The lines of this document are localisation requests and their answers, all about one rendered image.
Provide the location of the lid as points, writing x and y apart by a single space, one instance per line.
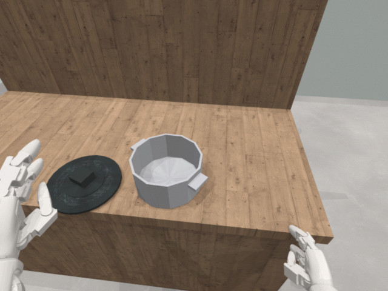
70 198

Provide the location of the knob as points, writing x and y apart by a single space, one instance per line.
81 176

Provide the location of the robot left forearm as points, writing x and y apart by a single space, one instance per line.
10 271

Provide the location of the robot right hand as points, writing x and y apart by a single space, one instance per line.
313 267

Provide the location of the robot left hand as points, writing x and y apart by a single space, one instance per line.
16 176

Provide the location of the table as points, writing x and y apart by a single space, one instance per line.
94 77

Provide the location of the pot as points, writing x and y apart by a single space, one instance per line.
167 170

